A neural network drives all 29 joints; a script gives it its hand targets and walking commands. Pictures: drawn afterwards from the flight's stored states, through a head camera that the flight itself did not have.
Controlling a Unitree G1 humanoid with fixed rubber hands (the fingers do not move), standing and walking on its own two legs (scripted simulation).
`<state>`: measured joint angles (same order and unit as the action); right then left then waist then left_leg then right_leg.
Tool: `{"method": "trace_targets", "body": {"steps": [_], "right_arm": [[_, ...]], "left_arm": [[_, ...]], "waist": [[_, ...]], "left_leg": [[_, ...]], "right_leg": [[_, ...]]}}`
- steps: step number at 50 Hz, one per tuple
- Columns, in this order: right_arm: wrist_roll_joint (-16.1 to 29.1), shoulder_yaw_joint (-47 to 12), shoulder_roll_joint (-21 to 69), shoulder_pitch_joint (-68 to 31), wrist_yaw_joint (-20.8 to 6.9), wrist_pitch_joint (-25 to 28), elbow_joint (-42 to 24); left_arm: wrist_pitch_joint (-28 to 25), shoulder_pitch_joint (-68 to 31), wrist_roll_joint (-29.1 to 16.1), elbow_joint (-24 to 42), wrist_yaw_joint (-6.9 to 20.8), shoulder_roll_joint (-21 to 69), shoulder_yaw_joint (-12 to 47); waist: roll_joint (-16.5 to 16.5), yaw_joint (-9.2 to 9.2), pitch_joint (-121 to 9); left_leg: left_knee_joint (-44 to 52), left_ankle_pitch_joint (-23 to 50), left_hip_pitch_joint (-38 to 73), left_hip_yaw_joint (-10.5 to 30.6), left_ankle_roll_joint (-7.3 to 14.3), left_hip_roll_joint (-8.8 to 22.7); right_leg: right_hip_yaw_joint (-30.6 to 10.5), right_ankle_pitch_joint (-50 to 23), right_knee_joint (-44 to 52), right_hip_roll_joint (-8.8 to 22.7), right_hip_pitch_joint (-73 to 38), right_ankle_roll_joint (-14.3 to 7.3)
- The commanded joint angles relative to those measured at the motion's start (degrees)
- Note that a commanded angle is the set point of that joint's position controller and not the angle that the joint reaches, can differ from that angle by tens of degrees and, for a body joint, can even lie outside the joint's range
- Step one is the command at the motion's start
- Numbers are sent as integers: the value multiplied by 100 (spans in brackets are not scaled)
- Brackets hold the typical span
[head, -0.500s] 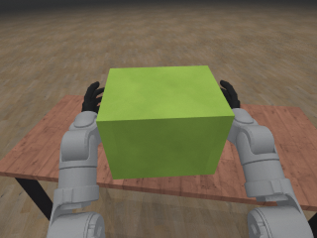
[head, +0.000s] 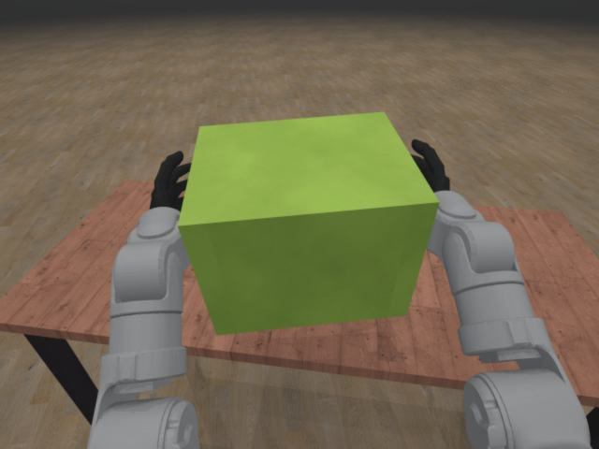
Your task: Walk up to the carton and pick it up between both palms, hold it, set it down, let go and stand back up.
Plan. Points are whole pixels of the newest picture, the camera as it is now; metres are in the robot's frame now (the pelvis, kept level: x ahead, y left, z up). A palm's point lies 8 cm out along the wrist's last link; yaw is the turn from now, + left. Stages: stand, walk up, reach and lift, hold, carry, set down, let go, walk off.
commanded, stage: hold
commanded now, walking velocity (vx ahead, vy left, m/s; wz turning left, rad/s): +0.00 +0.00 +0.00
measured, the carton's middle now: (302, 220) +0.36 +0.03 +0.21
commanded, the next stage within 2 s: none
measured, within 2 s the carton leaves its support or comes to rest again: neither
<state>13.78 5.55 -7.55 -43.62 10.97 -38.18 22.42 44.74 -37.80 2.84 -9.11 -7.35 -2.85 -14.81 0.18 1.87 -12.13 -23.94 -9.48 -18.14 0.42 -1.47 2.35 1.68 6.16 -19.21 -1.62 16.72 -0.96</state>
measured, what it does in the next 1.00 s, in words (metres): stands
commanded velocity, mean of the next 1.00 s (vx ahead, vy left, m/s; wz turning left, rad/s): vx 0.00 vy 0.00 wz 0.00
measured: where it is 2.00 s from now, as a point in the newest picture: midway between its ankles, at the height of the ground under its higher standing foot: outside the picture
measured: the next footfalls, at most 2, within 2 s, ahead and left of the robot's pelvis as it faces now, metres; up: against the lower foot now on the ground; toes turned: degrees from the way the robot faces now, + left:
none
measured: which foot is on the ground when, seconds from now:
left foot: down 0.00-1.00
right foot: down 0.00-1.00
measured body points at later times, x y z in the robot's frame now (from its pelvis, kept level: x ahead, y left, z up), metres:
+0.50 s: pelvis +0.00 +0.00 +0.00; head -0.06 +0.00 +0.45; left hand +0.37 +0.19 +0.22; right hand +0.39 -0.14 +0.22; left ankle +0.03 +0.13 -0.74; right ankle +0.04 -0.11 -0.74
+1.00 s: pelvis +0.00 +0.00 +0.00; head -0.06 +0.01 +0.45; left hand +0.36 +0.20 +0.21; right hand +0.39 -0.13 +0.21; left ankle +0.03 +0.13 -0.74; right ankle +0.04 -0.11 -0.74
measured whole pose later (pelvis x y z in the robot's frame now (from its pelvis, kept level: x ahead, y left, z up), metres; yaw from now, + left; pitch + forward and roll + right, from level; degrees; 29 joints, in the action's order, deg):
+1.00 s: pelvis +0.00 +0.00 +0.00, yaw +0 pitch +1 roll -1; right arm 13.8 6.1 -7.1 -43.6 10.7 -38.8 27.7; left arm 46.5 -37.9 4.7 -13.2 -6.3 -2.9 -14.4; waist -0.2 1.6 -11.1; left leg -23.9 -9.7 -15.7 0.5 -1.4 2.3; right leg 1.7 6.3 -18.9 -1.6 14.2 -0.9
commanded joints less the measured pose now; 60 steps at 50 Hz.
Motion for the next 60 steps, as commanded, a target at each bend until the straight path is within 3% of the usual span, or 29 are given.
{"method": "trace_targets", "body": {"steps": [1,6,11,14,15,16,21,22,24,25,27,28,30,32,34,35,36,40,43,47,48,49,50,52,55,56,57,59,60], "right_arm": [[499,-1647,3668,-5256,-759,252,-840],[903,-2365,4395,-5758,-697,494,-2061],[1044,-2588,4350,-5752,-623,480,-2941],[931,-2447,3871,-4890,-570,292,-2516],[893,-2330,3573,-4786,-527,221,-2288],[769,-2079,3461,-4300,-510,83,-1803],[727,-2076,3545,-4833,-542,130,-1507],[637,-1966,3443,-5074,-553,75,-1301],[819,-2216,3855,-5440,-612,273,-2082],[934,-2188,3939,-5497,-620,227,-1858],[1032,-2503,4197,-5821,-620,387,-2448],[1037,-2380,4087,-5920,-616,355,-2633],[946,-2439,4255,-5842,-684,379,-2508],[997,-2458,4210,-5762,-704,429,-2808],[896,-2246,3878,-5459,-677,316,-2309],[809,-2044,3697,-5450,-678,283,-2010],[765,-2110,3696,-5533,-693,333,-2099],[554,-1685,3542,-5150,-767,210,-812],[552,-1665,3830,-5550,-768,314,-965],[897,-2163,4425,-6047,-779,530,-1918],[827,-2067,4351,-5770,-780,451,-1518],[875,-2263,4523,-6260,-772,605,-2290],[847,-2115,4275,-5833,-748,542,-2061],[867,-2341,4354,-6040,-776,613,-2325],[730,-2008,3939,-5502,-760,416,-1591],[483,-1652,3623,-5146,-757,309,-834],[550,-1779,3779,-5334,-774,417,-1360],[495,-1626,3453,-4934,-739,270,-740],[529,-1644,3495,-5133,-731,336,-855]], "left_arm": [[-274,-6032,-1113,742,1449,3279,3129],[-638,-6658,-1834,2040,1154,3758,4028],[-581,-6135,-1922,2166,1004,3788,4164],[-336,-5402,-1618,1886,1165,3528,3930],[-196,-4837,-1369,1332,1213,3357,3609],[-124,-4810,-1214,1315,1311,3263,3451],[-64,-4859,-870,872,1576,3092,2922],[-52,-4965,-769,421,1626,3028,2699],[-260,-5553,-1212,1499,1571,3340,3242],[-311,-5723,-1306,1435,1481,3435,3271],[-474,-6196,-1658,2135,1321,3682,3875],[-427,-6067,-1581,1791,1279,3683,3748],[-500,-6111,-1671,1838,1181,3740,3820],[-448,-5789,-1690,1889,1144,3838,3920],[-377,-5612,-1553,1663,1167,3663,3772],[-268,-5453,-1343,1032,1231,3569,3504],[-247,-5215,-1350,1025,1285,3618,3528],[-153,-5472,-884,747,1483,3286,2973],[-297,-5970,-1023,695,1509,3398,3034],[-612,-6785,-1636,1931,1240,3749,3800],[-603,-6811,-1622,1626,1190,3674,3737],[-652,-6681,-1753,1755,1159,3920,3939],[-567,-6346,-1702,1603,1104,3822,3909],[-622,-6405,-1783,1840,1058,3976,4097],[-394,-5817,-1432,1130,1107,3700,3612],[-289,-5704,-1148,581,1206,3471,3290],[-285,-5549,-1165,869,1305,3540,3349],[-226,-5453,-1088,755,1350,3356,3240],[-213,-5433,-1045,575,1427,3412,3196]], "waist": [[307,-1168,-1916],[331,-1190,-3524],[254,-1136,-3792],[172,-1322,-3311],[71,-1263,-2838],[145,-1405,-2402],[-116,-1172,-2050],[-238,-1190,-1510],[-11,-1116,-2559],[36,-1120,-2388],[168,-1128,-3254],[178,-1166,-2997],[177,-951,-3160],[105,-1073,-3512],[37,-1156,-2984],[85,-1210,-2477],[-19,-1096,-2601],[101,-1156,-1503],[80,-1183,-1908],[369,-1122,-3193],[357,-1149,-2600],[287,-1052,-3461],[445,-1173,-2999],[352,-1138,-3330],[230,-1207,-2546],[260,-1274,-1667],[129,-1159,-2311],[189,-1405,-1691],[177,-1371,-1649]], "left_leg": [[796,-766,-181,229,-28,-561],[390,457,178,333,-118,-625],[271,655,192,371,-130,-662],[316,802,421,290,-206,-679],[414,597,368,297,-179,-653],[535,338,363,281,-174,-642],[665,-56,123,181,-29,-632],[789,-686,-109,189,50,-634],[653,37,135,193,-15,-640],[672,31,133,227,-29,-631],[378,641,327,307,-103,-657],[447,383,317,307,-103,-654],[495,141,117,320,-27,-601],[416,461,353,345,-64,-596],[449,300,259,279,-119,-619],[614,-188,155,267,-72,-599],[597,-21,186,244,-41,-598],[838,-585,184,115,-11,-590],[787,-619,107,184,69,-571],[456,248,351,277,-48,-611],[586,-149,111,295,-17,-607],[393,322,233,285,-43,-616],[414,322,118,326,-70,-628],[386,410,348,330,-100,-601],[485,-32,248,302,-76,-592],[699,-606,56,249,-30,-576],[689,-278,235,191,-24,-586],[762,-467,189,233,-31,-564],[732,-407,200,189,-32,-571]], "right_leg": [[-364,-282,-13,79,-2491,72],[-510,-1944,-325,-4,-2920,141],[-522,-2321,-369,-1,-3004,178],[-476,-2622,-272,-19,-3201,279],[-403,-2363,-133,-37,-3023,267],[-441,-2124,-115,21,-3013,249],[-315,-1450,-19,31,-3014,205],[-357,-802,71,102,-2784,174],[-377,-1435,-96,23,-3005,167],[-408,-1450,-111,21,-2878,163],[-449,-2066,-268,-19,-3011,184],[-449,-1948,-217,-39,-2903,176],[-483,-1571,-226,-21,-2781,153],[-446,-1942,-250,-67,-2930,137],[-385,-1721,-168,-83,-2844,211],[-361,-1164,-32,-61,-2589,180],[-339,-1111,-11,-74,-2701,182],[-316,-281,130,6,-2415,148],[-312,-282,47,30,-2412,125],[-475,-1444,-245,19,-2755,143],[-504,-1268,-230,33,-2621,132],[-512,-1606,-273,-2,-2878,152],[-526,-1742,-268,40,-2737,137],[-406,-1609,-238,-68,-2638,186],[-406,-1170,-64,-18,-2481,165],[-432,-672,84,61,-2289,157],[-361,-907,28,-9,-2644,190],[-347,-791,60,35,-2529,177],[-294,-766,78,-8,-2540,170]]}}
